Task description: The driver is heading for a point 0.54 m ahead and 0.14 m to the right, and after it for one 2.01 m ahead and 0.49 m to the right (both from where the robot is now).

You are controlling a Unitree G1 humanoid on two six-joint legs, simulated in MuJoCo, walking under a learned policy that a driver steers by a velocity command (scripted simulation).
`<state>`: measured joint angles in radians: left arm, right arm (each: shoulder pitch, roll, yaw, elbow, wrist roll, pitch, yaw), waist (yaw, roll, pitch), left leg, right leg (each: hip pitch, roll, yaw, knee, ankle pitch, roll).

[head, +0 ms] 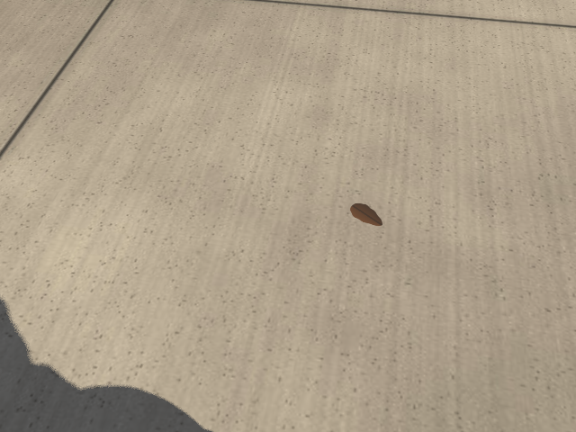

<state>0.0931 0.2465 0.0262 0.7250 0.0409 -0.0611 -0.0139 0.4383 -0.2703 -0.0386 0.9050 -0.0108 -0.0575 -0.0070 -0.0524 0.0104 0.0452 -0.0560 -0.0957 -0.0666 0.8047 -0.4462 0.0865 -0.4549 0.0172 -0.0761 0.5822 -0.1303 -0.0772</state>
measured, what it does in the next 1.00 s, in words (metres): walks ahead, turning right: left foot, then right foot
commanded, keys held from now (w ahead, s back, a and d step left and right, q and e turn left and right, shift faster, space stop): w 0.44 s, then w+e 0.28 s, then e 0.28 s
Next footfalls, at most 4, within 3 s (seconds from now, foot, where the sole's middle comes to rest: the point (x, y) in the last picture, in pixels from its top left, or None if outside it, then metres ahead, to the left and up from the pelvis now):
0.48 left None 0.41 0.11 -0.76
0.98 right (326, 359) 0.63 -0.08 -0.76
1.52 left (247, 358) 0.64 0.11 -0.76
1.76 right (332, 396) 0.54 -0.08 -0.76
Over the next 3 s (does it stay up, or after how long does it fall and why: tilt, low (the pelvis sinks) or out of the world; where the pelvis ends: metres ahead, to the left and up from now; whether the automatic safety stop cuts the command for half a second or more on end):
stays up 0.58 0.00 0.02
